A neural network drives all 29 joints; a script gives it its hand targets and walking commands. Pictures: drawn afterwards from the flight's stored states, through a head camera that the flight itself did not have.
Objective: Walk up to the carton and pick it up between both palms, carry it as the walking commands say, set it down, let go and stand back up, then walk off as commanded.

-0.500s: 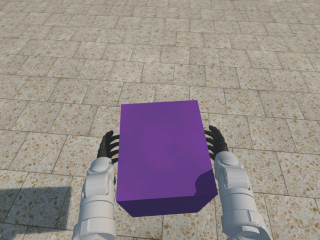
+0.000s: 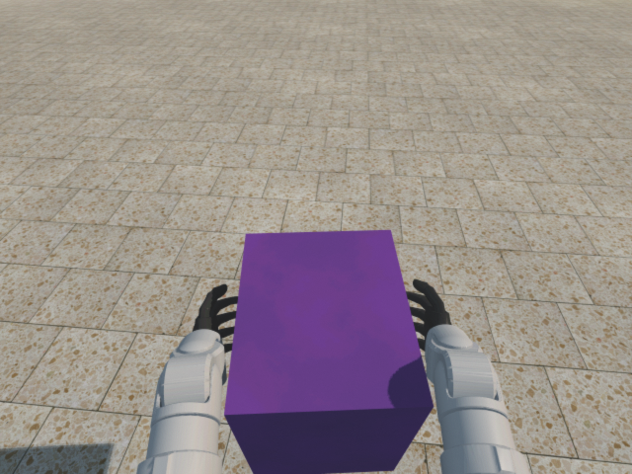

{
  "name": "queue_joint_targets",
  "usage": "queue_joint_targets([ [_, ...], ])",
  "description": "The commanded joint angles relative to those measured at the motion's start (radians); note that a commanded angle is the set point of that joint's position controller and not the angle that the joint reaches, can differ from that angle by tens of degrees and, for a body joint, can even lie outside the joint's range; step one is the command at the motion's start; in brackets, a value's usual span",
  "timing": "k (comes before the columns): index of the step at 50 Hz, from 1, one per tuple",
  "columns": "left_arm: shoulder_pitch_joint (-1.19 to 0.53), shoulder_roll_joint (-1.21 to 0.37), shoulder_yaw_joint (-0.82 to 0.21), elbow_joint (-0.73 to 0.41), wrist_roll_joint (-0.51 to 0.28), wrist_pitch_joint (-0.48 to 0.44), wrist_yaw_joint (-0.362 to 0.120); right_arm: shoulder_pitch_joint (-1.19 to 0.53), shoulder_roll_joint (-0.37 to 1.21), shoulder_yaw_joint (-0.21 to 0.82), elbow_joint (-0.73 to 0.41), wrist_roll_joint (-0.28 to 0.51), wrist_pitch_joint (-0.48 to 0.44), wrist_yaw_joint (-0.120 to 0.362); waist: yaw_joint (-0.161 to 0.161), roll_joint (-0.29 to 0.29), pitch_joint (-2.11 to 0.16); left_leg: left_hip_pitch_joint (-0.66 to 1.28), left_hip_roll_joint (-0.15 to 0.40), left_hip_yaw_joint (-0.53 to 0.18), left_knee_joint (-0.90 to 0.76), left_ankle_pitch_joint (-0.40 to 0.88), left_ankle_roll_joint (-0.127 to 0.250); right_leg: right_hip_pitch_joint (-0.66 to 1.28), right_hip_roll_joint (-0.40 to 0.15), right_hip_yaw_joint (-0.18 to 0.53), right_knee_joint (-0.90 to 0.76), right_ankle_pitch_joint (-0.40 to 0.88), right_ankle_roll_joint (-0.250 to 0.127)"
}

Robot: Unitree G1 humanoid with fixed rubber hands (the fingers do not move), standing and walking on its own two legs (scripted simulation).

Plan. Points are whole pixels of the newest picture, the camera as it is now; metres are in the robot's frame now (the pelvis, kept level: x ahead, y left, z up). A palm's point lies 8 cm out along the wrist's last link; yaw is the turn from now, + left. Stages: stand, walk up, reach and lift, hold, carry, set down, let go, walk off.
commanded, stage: reach and lift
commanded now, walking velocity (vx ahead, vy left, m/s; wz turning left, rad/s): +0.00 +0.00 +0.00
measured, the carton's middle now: (321, 355) +0.32 +0.02 -0.03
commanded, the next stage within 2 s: hold in 1.32 s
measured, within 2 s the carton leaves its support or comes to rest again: neither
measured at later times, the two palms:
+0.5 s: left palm (218, 335) +0.29 +0.16 +0.05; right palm (452, 339) +0.30 -0.14 +0.06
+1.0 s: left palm (216, 335) +0.29 +0.16 +0.05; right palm (451, 349) +0.29 -0.14 +0.05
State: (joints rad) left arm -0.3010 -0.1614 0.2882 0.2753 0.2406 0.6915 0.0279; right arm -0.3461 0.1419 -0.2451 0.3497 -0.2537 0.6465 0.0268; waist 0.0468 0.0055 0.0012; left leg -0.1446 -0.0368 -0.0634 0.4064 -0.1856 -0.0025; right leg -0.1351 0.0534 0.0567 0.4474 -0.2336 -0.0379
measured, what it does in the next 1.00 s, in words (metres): stands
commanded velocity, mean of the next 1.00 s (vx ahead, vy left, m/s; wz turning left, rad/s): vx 0.00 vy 0.00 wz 0.00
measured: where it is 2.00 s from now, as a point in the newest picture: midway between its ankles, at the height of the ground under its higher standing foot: outside the picture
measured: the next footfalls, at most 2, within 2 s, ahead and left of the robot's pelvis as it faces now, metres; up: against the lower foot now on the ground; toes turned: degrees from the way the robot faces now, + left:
none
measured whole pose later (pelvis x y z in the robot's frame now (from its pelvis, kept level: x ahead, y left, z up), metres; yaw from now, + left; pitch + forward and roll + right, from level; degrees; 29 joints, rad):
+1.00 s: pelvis +0.00 +0.02 +0.00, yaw +0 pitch -7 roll +0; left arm -0.28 -0.16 0.23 0.26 0.24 0.75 0.03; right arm -0.28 0.15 -0.25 0.26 -0.25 0.73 0.03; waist -0.02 0.00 0.01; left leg -0.07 -0.05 -0.05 0.40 -0.19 0.02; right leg -0.05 0.04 0.07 0.41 -0.23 -0.02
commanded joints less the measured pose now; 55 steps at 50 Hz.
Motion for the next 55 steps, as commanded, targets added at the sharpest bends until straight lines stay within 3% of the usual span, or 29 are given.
queue_joint_targets([
  [1,-0.562,-0.956,-0.600,-0.019,-0.234,0.003,-0.207,-0.535,0.957,0.579,-0.019,0.229,0.002,0.213,-0.001,-0.013,-0.244,0.153,-0.025,-0.043,-0.032,0.161,0.002,0.027,-0.010,0.069,-0.086,0.157,0.023],
  [20,-0.659,-0.925,-0.565,0.014,-0.236,0.024,-0.222,-0.608,0.957,0.511,0.011,0.238,0.045,0.203,-0.041,-0.016,-0.219,0.126,-0.025,-0.037,-0.037,0.053,0.012,0.054,-0.020,0.077,-0.100,0.088,0.027],
  [39,-0.560,-0.960,-0.597,-0.029,-0.238,0.027,-0.211,-0.518,0.895,0.521,-0.069,0.234,0.055,0.212,-0.063,0.000,-0.239,0.172,-0.017,-0.057,-0.046,0.156,0.002,0.062,0.001,0.062,-0.094,0.194,0.010],
  [55,-0.480,-0.949,-0.621,-0.071,-0.244,0.033,-0.204,-0.448,0.871,0.558,-0.142,0.241,0.066,0.205,-0.061,-0.004,-0.216,0.168,-0.015,-0.061,-0.047,0.159,0.008,0.059,0.004,0.059,-0.092,0.182,0.007],
])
